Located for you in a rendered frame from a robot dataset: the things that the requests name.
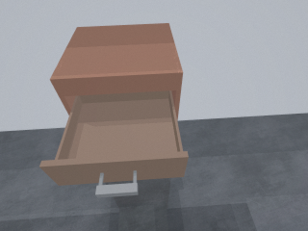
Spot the handle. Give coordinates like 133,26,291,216
95,170,139,198

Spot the cabinet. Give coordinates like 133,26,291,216
50,23,183,120

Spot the drawer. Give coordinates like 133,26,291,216
39,90,189,186

